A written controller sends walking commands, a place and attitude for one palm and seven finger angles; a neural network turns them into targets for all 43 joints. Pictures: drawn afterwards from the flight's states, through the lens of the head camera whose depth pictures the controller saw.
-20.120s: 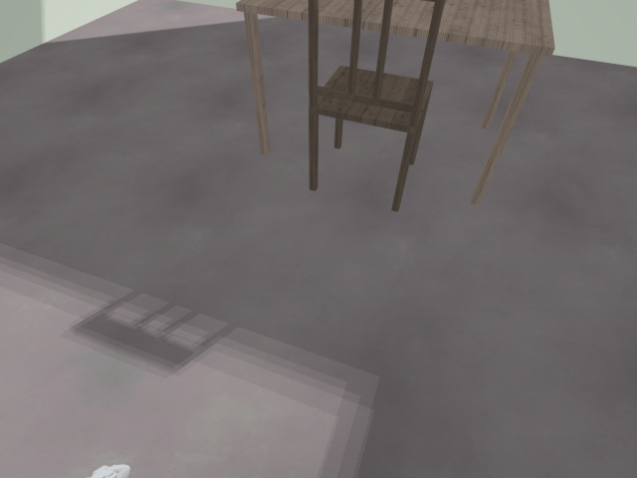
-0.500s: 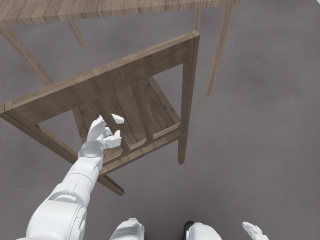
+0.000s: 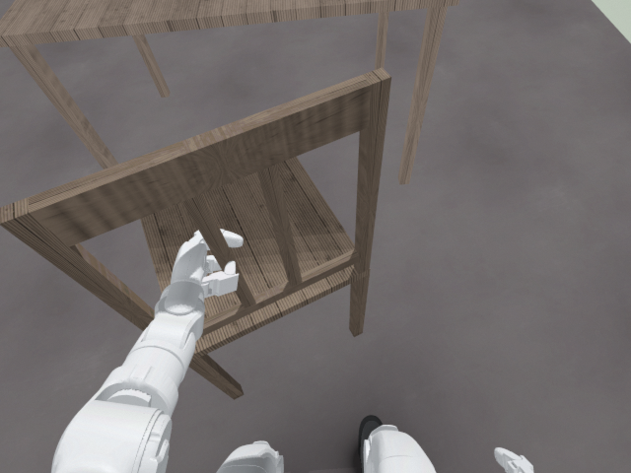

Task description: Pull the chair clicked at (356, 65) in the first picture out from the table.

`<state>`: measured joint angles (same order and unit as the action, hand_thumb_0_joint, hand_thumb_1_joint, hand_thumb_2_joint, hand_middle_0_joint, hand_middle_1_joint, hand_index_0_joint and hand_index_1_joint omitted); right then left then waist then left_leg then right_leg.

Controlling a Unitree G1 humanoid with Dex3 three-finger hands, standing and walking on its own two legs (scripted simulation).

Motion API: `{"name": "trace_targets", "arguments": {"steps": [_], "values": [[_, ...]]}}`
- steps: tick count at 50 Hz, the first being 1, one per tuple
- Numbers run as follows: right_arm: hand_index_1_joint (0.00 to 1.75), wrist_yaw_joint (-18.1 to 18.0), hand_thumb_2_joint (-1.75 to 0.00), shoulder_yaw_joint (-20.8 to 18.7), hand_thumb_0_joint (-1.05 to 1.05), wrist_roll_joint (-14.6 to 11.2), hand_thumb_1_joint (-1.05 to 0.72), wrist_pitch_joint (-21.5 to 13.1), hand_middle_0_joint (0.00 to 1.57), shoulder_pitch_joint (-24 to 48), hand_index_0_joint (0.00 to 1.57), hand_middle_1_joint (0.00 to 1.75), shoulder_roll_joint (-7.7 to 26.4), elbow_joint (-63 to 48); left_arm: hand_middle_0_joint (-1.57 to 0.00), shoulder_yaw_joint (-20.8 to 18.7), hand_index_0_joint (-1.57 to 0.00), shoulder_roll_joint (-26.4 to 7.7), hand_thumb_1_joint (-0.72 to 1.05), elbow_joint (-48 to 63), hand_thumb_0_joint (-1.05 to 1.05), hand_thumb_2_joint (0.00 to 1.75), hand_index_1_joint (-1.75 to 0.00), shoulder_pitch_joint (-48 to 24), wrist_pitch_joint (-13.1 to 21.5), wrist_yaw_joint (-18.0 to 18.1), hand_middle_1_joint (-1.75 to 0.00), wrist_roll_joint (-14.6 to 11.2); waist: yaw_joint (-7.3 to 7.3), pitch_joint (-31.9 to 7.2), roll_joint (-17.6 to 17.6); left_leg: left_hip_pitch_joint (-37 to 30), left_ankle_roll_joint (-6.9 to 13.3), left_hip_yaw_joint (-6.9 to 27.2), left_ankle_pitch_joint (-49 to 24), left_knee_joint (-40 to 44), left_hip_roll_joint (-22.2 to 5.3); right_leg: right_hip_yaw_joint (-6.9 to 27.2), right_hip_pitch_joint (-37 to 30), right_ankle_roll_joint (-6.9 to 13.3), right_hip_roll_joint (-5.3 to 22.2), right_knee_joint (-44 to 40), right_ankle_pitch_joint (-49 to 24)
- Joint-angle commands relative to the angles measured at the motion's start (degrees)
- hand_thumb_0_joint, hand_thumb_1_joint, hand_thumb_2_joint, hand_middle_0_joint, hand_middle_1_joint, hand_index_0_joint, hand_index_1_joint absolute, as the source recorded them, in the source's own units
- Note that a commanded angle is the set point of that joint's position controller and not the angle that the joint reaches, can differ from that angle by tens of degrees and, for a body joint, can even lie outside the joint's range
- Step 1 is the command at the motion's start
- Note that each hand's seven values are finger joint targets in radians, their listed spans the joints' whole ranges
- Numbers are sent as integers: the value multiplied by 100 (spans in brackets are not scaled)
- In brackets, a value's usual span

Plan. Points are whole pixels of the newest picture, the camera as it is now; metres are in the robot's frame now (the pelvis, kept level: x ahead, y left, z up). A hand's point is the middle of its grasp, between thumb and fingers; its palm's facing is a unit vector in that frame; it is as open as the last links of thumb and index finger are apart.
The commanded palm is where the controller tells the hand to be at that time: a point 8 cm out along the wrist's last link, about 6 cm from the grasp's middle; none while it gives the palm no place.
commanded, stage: step backward, pulling the chair out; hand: left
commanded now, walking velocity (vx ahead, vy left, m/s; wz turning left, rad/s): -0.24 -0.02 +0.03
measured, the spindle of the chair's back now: (226, 260) +0.42 +0.14 -0.06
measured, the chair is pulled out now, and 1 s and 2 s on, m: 0.53 0.62 0.62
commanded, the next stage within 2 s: stop walking, hand still on the chair in 0.12 s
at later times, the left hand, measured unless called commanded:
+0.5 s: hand (228, 317) +0.31 +0.12 -0.03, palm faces -0.02 -0.96 -0.28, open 5.8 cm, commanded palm +0.30 +0.17 -0.01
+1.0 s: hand (226, 329) +0.30 +0.12 -0.03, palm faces -0.05 -0.96 -0.26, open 5.8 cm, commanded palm +0.28 +0.17 -0.01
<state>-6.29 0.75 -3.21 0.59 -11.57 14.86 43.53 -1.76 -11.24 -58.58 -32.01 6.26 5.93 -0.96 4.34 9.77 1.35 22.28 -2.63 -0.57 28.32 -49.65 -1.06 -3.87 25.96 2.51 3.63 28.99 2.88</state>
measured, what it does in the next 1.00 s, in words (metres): steps on the spot: left foot, then right foot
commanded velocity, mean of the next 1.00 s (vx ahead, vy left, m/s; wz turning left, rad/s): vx -0.04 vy -0.02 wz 0.00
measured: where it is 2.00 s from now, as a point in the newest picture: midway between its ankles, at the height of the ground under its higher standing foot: outside the picture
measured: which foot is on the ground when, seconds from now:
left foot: up 0.00-0.08, down 0.10-1.00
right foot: down 0.00-0.14, up 0.16-0.24, down 0.26-1.00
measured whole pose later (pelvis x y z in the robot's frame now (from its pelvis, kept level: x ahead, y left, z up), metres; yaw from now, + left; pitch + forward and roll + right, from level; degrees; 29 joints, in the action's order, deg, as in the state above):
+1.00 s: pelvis -0.01 +0.00 +0.01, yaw +0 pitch -1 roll +1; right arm -7.3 0.4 -2.4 3.4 -12.0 13.9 40.1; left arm 3.3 -8.7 -43.9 -13.8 2.4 5.0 -0.6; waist 2.2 2.8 2.7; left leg 5.6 -3.1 -4.0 17.4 -24.3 -3.5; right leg -2.1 17.1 0.7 1.6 28.2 10.2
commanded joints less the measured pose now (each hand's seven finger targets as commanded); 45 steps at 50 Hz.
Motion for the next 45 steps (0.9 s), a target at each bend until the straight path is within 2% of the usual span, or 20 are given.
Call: {"name": "trace_targets", "arguments": {"steps": [1, 3, 4, 6, 7, 9, 11, 12, 13, 14, 15, 16, 17, 18, 19, 21, 24, 28, 34, 45], "values": [[30, -79, -90, -126, 0, 62, -90, -347, 20, -411, 20, 30, 589, -496, -50, -271, -50, -1041, 90, 906, 0, 90, -145, -1615, 298, 2, -145, -48, -351, -2856, -1164, -1119, 82, -212, -91, 1213, 48, 1001, -1280, 253, 1359, -1330, 1308], [30, -106, -90, -154, 0, 62, -90, -369, 20, -610, 20, 30, 628, -455, -50, -200, -50, -963, 90, 946, 0, 90, -145, -1732, 333, -37, -145, -60, -290, -2901, -1075, -1582, 174, -399, -701, 2469, -50, 916, -1170, 21, 1136, -1220, 1788], [30, -149, -90, -187, 0, 36, -90, -349, 20, -585, 20, 30, 763, -470, -50, -141, -50, -985, 90, 841, 0, 90, -145, -1693, 320, -71, -145, -111, -316, -2538, -634, -1604, 275, -191, -960, 2988, -343, 821, -958, -115, 863, -883, 1814], [30, -132, -90, -252, 0, 90, -90, -292, 20, -564, 20, 30, 918, -661, -50, 32, -50, -684, 90, 1148, 0, 90, -145, -1945, 353, -125, -145, -101, -383, -2535, 1016, -1319, 779, 736, -1789, 3393, -1474, 245, -756, -403, 114, 807, 1531], [30, -134, -90, -208, 0, 174, -90, -263, 20, -227, 20, 30, 748, -781, -50, 104, -50, -582, 90, 1470, 0, 90, -145, -2467, 371, -125, -145, -81, -364, -2250, 1683, -746, 989, 1078, -2748, 3372, -1896, 213, -825, -365, 46, 1909, 1515], [30, -108, -90, -255, 0, 131, -90, -189, 20, -327, 20, 30, 759, -601, -50, -111, -50, -804, 90, 1361, 0, 90, -145, -2498, 345, -103, -145, -120, -371, -2193, 680, -1628, 1075, 1016, -5220, 2632, -1987, 340, -538, -304, -55, 1859, 1722], [30, 26, -90, -329, 0, 123, -90, -201, 20, -525, 20, 30, 853, -484, -50, -10, -50, -610, 90, 982, 0, 90, -145, -2335, 381, -142, -145, 11, -415, -2430, 475, -2528, 635, 526, -6412, 1455, -1539, 194, -936, -145, -19, 7, 427], [30, 117, -90, -387, 0, 125, -90, -207, 20, -536, 20, 30, 825, -810, -50, 70, -50, -613, 90, 2048, 0, 90, -145, -1959, 470, -205, -145, 46, -375, -2859, 530, -2108, 427, 441, -5948, 1096, -1247, 325, -1996, 31, 118, -324, -1187], [30, 112, -90, -336, 0, 103, -90, -231, 20, -384, 20, 30, 691, -868, -50, 122, -50, -568, 90, 2184, 0, 90, -145, -1992, 480, -211, -145, 47, -254, -2920, 343, -1523, 241, 242, -4726, 936, -963, 754, -2561, 245, 590, -223, -2372], [30, 91, -90, -316, 0, 117, -90, -294, 20, -381, 20, 30, 642, -832, -50, 253, -50, -477, 90, 2026, 0, 90, -145, -1765, 431, -211, -145, 49, -198, -2501, 269, -1126, 136, 250, -3313, 1228, -743, 705, -2385, 235, 924, -288, -2513], [30, 45, -90, -326, 0, 69, -90, -246, 20, -446, 20, 30, 634, -794, -50, 141, -50, -636, 90, 1973, 0, 90, -145, -1442, 285, -166, -145, -46, -166, -2866, -402, -1067, 40, 237, -2374, 1415, -601, 1167, -2524, 417, 1153, -227, -2273], [30, -18, -90, -401, 0, 44, -90, -218, 20, -451, 20, 30, 722, -771, -50, -53, -50, -851, 90, 2070, 0, 90, -145, -1314, 199, -123, -145, -120, -196, -3085, -903, -1243, 26, 208, -1997, 1578, -510, 1231, -2515, 461, 1230, -237, -2157], [30, -52, -90, -361, 0, 59, -90, -204, 20, -333, 20, 30, 683, -805, -50, -51, -50, -874, 90, 2298, 0, 90, -145, -1331, 181, -109, -145, -141, -212, -3126, -725, -1371, 77, 149, -1866, 1873, -481, 1152, -2375, 363, 1165, -277, -1693], [30, -86, -90, -313, 0, 83, -90, -193, 20, -251, 20, 30, 648, -827, -50, -60, -50, -850, 90, 2358, 0, 90, -145, -1307, 174, -97, -145, -148, -241, -3023, -525, -1437, 150, 142, -1924, 2230, -559, 974, -2196, 185, 962, -306, -882], [30, -128, -90, -312, 0, 103, -90, -184, 20, -179, 20, 30, 692, -780, -50, -11, -50, -815, 90, 2344, 0, 90, -145, -1186, 142, -79, -145, -145, -243, -2798, 37, -1582, 238, 174, -2178, 2555, -715, 821, -1977, 13, 651, -235, -422], [30, -133, -90, -237, 0, 127, -90, -152, 20, -65, 20, 30, 616, -900, -50, -1, -50, -715, 90, 2384, 0, 90, -145, -1118, 136, -47, -145, -80, -325, -2685, 298, -1390, 357, 295, -2422, 2713, -931, 525, -1985, -202, 322, 59, -11], [30, -138, -90, -277, 0, 100, -90, -109, 20, -77, 20, 30, 629, -898, -50, -62, -50, -807, 90, 2258, 0, 90, -145, -788, 94, -16, -145, -68, -334, -2573, -248, -1278, 315, 162, -1914, 2663, -776, 712, -2071, -167, 403, -302, 273], [30, -119, -90, -266, 0, 92, -90, -121, 20, 22, 20, 30, 512, -973, -50, -55, -50, -773, 90, 2397, 0, 90, -145, -629, 82, 2, -145, -66, -315, -2496, -471, -1406, 278, -89, -1461, 2548, -533, 1050, -1903, -67, 644, -763, 593], [30, -141, -90, -281, 0, 101, -90, -78, 20, 110, 20, 30, 542, -950, -50, 14, -50, -722, 90, 2418, 0, 90, -145, -138, 19, 20, -145, -67, -303, -2231, -193, -1558, 294, -89, -1861, 2720, -591, 934, -1837, -95, 544, -758, 193], [30, -144, -90, -272, 0, 128, -90, 35, 20, 175, 20, 30, 529, -1036, -50, 84, -50, -612, 90, 2636, 0, 90, -145, 232, -5, 8, -145, -47, -322, -2258, -248, -1634, 284, -59, -2469, 2765, -634, 803, -1962, -54, 458, -433, -608]]}}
